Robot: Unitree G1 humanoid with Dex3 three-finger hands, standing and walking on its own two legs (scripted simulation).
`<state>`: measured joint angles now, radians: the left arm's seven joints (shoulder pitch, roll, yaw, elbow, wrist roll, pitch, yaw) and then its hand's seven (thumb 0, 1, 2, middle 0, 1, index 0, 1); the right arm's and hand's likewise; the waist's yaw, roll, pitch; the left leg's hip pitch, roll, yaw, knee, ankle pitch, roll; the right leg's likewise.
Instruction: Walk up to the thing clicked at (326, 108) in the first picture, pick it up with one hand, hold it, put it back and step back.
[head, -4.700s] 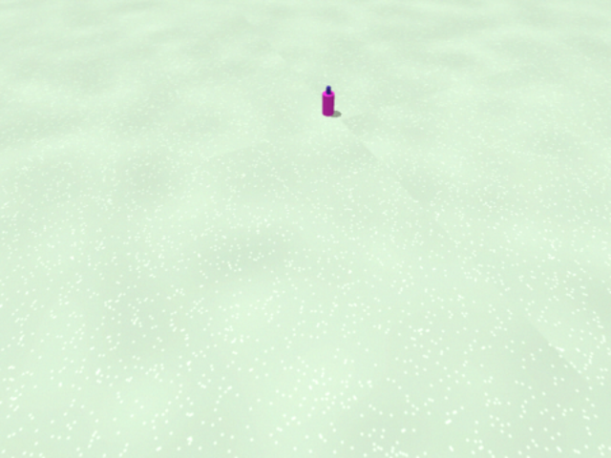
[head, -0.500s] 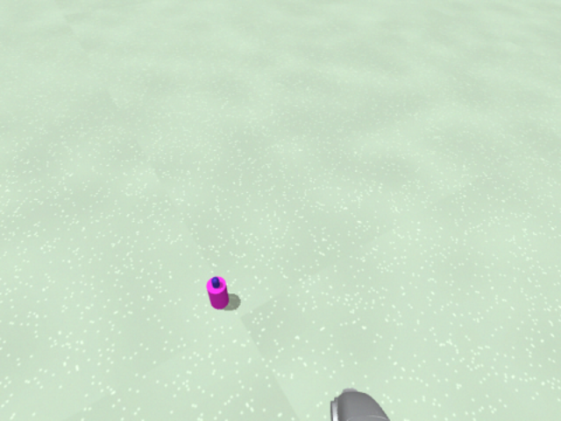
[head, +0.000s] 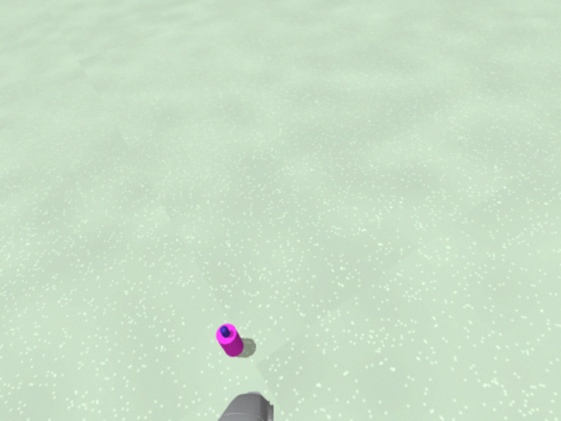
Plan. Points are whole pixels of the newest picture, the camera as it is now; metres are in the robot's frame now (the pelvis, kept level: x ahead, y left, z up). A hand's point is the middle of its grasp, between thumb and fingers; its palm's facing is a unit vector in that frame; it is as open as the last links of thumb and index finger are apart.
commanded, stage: walk up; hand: left
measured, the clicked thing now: (228, 338) +0.47 +0.31 -0.69
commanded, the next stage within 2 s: stand in 1.92 s
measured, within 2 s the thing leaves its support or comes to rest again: neither
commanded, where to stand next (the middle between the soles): +0.13 +0.02 m, yaw +1 degrees
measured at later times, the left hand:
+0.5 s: hand out of the picture +0.10 +0.30 -0.17, palm faces -0.04 -0.92 -0.38, open 7.4 cm
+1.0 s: hand (158, 384) +0.20 +0.28 -0.15, palm faces -0.01 -0.94 -0.33, open 7.4 cm
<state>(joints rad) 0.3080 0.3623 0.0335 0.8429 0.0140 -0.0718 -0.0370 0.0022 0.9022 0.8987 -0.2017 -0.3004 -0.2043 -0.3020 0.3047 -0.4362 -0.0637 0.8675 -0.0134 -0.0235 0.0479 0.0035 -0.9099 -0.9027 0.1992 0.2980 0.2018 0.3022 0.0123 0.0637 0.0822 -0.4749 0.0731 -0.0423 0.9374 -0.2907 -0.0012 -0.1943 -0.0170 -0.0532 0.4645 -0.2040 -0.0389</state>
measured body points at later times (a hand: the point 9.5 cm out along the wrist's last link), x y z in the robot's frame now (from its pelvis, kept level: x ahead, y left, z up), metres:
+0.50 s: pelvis +0.06 +0.02 -0.02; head +0.07 +0.03 +0.43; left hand +0.10 +0.34 -0.14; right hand +0.15 -0.30 -0.13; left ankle +0.13 +0.15 -0.74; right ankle +0.09 -0.12 -0.74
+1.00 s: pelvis +0.09 +0.03 +0.00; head +0.10 +0.04 +0.45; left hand +0.20 +0.33 -0.13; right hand +0.17 -0.28 -0.13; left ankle +0.12 +0.15 -0.74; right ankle +0.09 -0.12 -0.74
